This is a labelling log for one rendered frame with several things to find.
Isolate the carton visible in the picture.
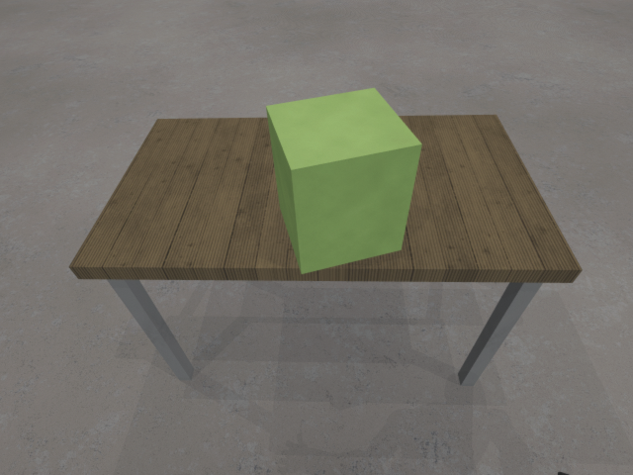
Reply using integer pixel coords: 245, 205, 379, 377
266, 88, 422, 274

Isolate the table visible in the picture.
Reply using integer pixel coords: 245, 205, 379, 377
69, 115, 582, 386

